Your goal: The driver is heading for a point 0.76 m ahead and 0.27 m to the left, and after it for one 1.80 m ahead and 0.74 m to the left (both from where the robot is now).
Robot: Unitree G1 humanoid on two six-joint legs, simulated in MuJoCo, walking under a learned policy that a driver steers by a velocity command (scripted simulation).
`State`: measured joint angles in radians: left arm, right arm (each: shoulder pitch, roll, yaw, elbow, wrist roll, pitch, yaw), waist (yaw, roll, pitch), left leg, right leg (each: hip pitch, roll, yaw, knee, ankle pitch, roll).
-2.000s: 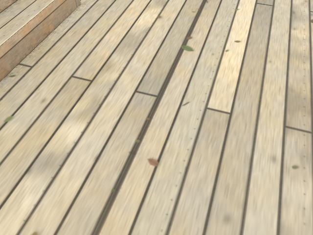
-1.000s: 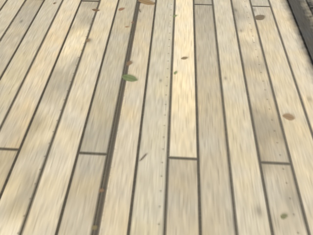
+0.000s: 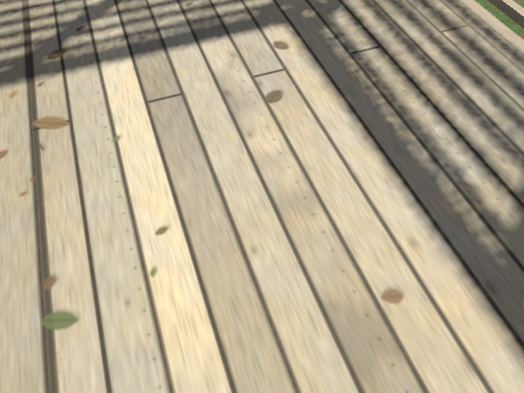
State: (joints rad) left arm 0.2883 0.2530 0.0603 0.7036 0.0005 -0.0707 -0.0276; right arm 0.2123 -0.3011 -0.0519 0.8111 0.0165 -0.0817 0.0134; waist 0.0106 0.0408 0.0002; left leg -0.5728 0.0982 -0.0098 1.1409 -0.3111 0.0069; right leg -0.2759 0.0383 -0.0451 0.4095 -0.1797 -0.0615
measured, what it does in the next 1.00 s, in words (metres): walks ahead, turning left: left foot, then right foot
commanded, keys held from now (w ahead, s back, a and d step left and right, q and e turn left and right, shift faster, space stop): w+q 0.96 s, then w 0.04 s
